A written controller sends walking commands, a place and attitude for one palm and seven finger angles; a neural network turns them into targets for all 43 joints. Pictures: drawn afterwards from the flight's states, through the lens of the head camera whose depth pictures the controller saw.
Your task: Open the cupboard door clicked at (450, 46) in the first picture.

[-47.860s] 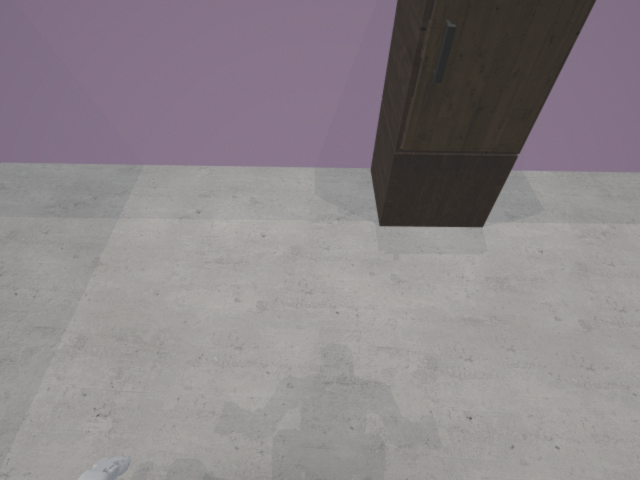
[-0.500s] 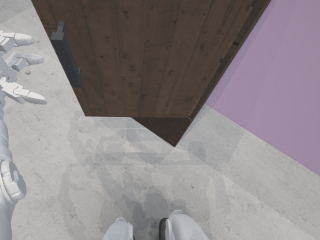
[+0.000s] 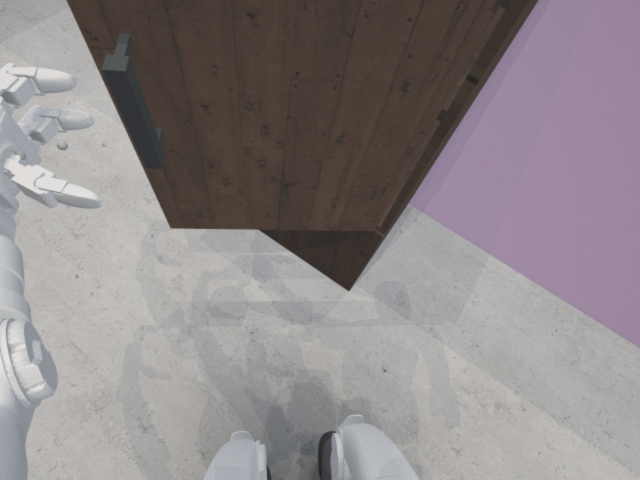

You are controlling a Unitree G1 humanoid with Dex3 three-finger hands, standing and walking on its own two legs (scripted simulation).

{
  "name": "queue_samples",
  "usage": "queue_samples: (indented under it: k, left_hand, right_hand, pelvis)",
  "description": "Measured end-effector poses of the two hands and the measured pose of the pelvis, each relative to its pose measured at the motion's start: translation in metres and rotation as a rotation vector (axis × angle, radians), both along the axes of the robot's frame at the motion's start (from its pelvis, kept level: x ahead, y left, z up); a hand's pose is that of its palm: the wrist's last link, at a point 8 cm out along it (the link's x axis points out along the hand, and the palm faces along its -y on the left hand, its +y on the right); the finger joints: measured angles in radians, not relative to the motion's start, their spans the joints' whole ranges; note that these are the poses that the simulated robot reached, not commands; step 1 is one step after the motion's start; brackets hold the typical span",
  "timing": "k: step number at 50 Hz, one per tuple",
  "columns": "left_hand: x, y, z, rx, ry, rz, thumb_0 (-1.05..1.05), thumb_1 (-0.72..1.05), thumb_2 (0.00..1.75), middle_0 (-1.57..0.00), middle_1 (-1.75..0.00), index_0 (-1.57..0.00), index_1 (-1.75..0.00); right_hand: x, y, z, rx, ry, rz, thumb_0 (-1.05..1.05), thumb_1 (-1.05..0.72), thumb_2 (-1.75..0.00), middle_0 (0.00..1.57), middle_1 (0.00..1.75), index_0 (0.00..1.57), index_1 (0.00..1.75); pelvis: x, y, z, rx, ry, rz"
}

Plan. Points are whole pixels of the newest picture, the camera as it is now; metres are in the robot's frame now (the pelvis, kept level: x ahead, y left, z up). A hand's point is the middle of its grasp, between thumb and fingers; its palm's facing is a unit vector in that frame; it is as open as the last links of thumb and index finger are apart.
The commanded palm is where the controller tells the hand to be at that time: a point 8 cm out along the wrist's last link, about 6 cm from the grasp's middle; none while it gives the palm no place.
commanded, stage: slide the fingers in behind the handle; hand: left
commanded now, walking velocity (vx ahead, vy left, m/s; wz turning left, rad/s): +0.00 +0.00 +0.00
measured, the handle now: (141, 107) +0.54 +0.19 +0.07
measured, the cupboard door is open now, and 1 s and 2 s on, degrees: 37 37 37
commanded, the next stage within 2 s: close the thumb around the handle in 1.48 s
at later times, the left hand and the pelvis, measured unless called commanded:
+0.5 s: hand (106, 144) +0.48 +0.22 +0.08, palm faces -0.03 -1.00 -0.01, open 14.0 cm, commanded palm +0.46 +0.26 +0.07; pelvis +0.00 -0.01 +0.00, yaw +0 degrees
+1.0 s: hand (140, 143) +0.49 +0.18 +0.08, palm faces -0.02 -1.00 -0.02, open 14.0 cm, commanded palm +0.47 +0.23 +0.07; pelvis +0.00 -0.02 +0.00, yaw +0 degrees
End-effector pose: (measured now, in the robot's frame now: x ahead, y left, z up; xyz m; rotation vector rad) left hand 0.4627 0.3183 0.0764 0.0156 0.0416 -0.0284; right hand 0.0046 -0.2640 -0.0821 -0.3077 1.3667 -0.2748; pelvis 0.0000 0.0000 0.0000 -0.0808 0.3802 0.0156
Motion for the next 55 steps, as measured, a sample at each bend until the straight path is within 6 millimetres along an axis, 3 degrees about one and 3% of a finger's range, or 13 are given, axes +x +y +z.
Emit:
queue_samples:
  k: [20, 30, 38, 55]
  left_hand:
    - [0.003, -0.034, 0.005, -0.006, -0.031, -0.001, -0.01, -0.5, 0.3, -0.3, -1.2, -0.3, -1.2]
    - [0.001, -0.051, -0.002, -0.01, -0.017, 0.013, -0.01, -0.5, 0.3, -0.3, -1.2, -0.3, -1.2]
    - [0.003, -0.065, 0.004, 0.002, -0.043, 0.0, -0.01, -0.5, 0.3, -0.3, -1.2, -0.3, -1.2]
    - [0.008, -0.085, -0.004, -0.006, -0.011, 0.006, -0.01, -0.5, 0.3, -0.3, -1.2, -0.3, -1.2]
  right_hand:
    - [0.007, 0.001, -0.003, 0.031, -0.032, -0.01, 0.0, -0.91, -0.9, 0.21, 0.3, 0.21, 0.3]
    - [0.014, -0.004, -0.007, 0.043, -0.054, -0.001, 0.0, -0.91, -0.9, 0.21, 0.3, 0.21, 0.3]
    - [0.013, -0.01, -0.009, 0.046, -0.049, -0.004, 0.0, -0.91, -0.9, 0.21, 0.3, 0.21, 0.3]
    - [0.009, -0.016, -0.011, 0.051, -0.052, -0.011, 0.0, -0.91, -0.9, 0.21, 0.3, 0.21, 0.3]
  pelvis:
    - [0.002, -0.004, 0.002, 0.008, -0.014, -0.002]
    - [0.001, -0.009, 0.002, 0.018, -0.02, -0.003]
    - [0.002, -0.014, 0.002, 0.022, -0.021, -0.002]
    - [0.0, -0.021, 0.001, 0.032, -0.02, -0.003]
